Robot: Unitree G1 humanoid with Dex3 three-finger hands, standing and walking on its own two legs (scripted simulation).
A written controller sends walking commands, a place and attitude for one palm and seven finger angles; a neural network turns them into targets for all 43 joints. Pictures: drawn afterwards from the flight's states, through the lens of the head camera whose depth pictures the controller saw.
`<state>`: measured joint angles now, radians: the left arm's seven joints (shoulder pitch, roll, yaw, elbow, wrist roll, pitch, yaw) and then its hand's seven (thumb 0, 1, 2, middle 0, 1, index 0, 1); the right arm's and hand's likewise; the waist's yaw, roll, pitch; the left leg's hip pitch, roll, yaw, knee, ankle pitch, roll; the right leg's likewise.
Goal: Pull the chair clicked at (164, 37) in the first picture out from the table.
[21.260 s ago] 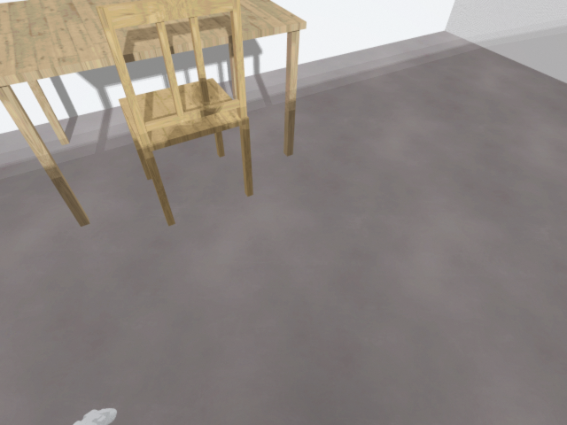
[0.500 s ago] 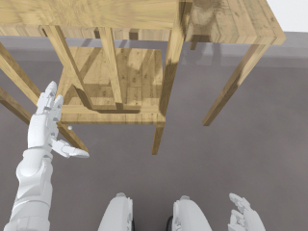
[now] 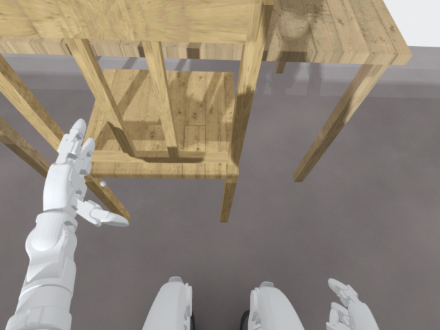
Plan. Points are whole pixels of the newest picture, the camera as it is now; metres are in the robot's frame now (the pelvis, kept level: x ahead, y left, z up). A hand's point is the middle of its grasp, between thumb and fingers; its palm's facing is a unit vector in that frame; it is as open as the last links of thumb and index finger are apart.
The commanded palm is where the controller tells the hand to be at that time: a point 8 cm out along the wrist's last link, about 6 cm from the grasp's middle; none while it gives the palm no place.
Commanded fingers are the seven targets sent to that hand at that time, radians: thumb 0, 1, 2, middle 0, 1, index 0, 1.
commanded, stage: aim the fingers beside a spindle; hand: left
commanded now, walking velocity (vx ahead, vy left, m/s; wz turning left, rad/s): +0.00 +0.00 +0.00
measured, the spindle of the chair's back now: (110, 110) +0.50 +0.23 +0.04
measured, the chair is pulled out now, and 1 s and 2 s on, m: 0.00 0.00 0.00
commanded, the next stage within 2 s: push the fingers through the gap in 0.24 s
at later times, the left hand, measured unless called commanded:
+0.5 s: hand (105, 184) +0.36 +0.22 +0.01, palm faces +0.03 -1.00 -0.05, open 16.9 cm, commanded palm +0.35 +0.26 +0.02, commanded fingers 0.00 -0.50 0.30 -0.06 -0.08 -0.06 -0.08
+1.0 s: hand (112, 156) +0.42 +0.22 +0.01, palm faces +0.04 -1.00 -0.06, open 16.9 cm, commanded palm +0.40 +0.26 +0.02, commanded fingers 0.00 -0.50 0.30 -0.06 -0.08 -0.06 -0.08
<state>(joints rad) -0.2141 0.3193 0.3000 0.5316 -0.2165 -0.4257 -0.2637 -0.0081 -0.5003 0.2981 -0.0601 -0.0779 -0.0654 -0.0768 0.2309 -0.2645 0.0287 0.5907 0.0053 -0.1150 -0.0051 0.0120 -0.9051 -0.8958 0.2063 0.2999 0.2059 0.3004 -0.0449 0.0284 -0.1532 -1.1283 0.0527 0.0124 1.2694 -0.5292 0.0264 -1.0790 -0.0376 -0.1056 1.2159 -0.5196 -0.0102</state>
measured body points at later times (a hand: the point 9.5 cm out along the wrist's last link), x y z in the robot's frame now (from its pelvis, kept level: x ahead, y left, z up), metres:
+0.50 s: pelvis +0.00 +0.00 +0.00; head +0.12 +0.02 +0.43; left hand +0.35 +0.27 +0.02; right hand +0.14 -0.25 -0.11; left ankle +0.04 +0.10 -0.63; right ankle +0.03 -0.12 -0.63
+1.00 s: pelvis +0.00 +0.00 -0.01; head +0.13 +0.02 +0.42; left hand +0.41 +0.27 +0.02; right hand +0.10 -0.26 -0.12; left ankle +0.04 +0.10 -0.63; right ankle +0.03 -0.12 -0.63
